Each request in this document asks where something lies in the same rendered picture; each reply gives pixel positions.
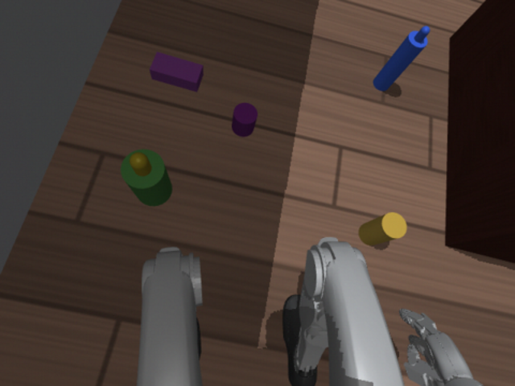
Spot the right robot foot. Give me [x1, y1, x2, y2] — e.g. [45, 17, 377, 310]
[282, 294, 317, 386]

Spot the right robot hand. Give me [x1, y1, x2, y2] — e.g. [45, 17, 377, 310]
[399, 309, 474, 386]

